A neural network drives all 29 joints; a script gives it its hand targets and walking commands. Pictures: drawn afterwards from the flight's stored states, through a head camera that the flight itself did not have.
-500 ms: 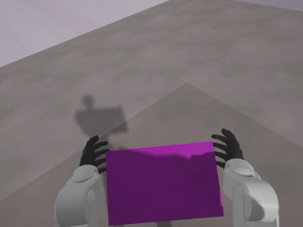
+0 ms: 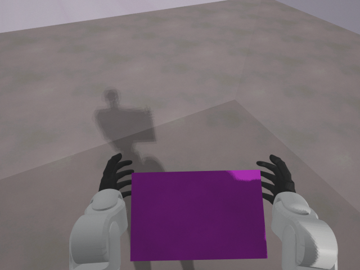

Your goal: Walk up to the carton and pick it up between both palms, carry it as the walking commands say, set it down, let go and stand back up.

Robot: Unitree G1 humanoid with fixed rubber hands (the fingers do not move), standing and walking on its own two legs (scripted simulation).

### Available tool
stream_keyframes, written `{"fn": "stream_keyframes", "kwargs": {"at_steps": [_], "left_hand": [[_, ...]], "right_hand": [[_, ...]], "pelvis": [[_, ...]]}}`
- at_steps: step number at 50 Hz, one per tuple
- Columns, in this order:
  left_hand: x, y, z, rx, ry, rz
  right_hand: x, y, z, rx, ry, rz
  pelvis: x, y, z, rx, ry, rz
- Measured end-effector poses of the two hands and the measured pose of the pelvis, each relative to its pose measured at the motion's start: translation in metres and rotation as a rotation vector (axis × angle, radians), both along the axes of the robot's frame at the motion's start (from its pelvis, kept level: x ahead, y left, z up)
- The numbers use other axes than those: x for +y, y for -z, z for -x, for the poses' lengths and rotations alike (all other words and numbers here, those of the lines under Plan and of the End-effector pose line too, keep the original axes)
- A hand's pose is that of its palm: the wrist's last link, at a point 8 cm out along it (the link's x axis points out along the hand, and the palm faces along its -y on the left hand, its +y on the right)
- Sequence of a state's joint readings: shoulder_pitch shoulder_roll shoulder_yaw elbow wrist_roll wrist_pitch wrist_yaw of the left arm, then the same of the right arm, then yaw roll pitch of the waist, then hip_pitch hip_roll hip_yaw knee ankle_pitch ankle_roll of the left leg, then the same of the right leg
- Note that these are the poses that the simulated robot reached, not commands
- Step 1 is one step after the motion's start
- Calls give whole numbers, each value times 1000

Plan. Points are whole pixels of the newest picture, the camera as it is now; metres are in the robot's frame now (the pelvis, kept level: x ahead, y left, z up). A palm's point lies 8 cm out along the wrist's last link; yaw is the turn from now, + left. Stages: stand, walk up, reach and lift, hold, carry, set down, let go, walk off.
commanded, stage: carry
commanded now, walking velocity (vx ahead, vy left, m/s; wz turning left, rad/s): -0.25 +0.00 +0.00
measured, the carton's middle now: (194, 205) +0.29 +0.01 -0.01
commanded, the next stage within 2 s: none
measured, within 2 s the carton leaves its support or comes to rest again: neither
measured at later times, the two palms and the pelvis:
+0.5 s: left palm out of the picture +0.06 +0.12 +0.10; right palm out of the picture +0.04 -0.19 +0.09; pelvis -0.19 -0.02 -0.01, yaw -2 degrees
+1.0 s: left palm out of the picture -0.04 +0.13 +0.09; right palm out of the picture -0.06 -0.18 +0.08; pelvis -0.30 -0.01 -0.01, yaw +0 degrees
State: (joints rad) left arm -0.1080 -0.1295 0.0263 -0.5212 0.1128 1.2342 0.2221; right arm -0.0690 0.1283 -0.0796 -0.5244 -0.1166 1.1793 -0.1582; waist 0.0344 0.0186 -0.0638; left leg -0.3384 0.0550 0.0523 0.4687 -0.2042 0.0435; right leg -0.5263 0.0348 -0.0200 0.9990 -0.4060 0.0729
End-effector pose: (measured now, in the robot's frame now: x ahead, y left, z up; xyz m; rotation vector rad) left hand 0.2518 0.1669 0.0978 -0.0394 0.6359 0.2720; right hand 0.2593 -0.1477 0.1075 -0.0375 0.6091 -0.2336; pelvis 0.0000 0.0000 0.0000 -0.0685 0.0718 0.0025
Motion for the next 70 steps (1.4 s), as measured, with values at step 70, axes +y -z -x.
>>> {"fn": "stream_keyframes", "kwargs": {"at_steps": [70], "left_hand": [[-26, 17, 318, 63, 42, -66]], "right_hand": [[-26, 34, 328, 66, 26, -42]], "pelvis": [[-13, 13, 321, -38, 7, -90]]}}
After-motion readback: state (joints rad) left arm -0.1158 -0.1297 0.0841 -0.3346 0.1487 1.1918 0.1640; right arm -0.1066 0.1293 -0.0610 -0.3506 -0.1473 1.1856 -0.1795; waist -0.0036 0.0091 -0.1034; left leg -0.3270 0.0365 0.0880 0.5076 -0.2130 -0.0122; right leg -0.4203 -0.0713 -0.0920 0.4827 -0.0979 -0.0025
